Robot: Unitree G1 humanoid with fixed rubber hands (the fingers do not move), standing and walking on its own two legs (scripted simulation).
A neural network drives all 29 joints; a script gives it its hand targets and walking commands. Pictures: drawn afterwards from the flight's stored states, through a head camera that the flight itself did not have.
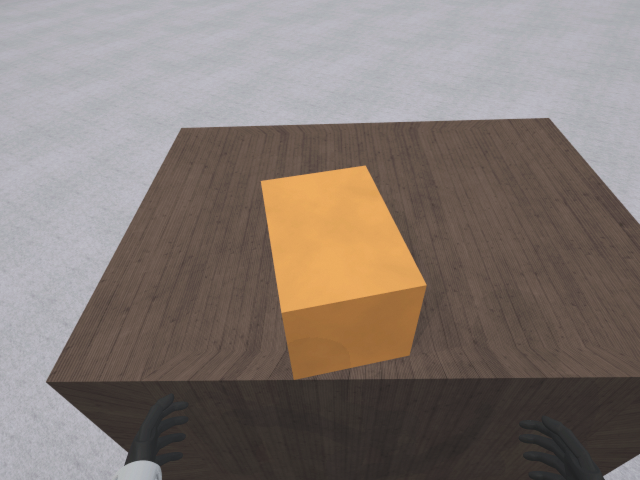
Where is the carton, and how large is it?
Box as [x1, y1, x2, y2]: [261, 166, 426, 379]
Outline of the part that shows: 365,166 261,181 279,300 294,379 409,354 426,285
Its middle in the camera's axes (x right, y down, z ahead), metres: +0.02 +0.05 +0.63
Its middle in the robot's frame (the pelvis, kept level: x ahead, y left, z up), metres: +0.45 +0.04 +0.00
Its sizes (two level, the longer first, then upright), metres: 0.273 0.184 0.176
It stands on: a pedestal, 0.69 m high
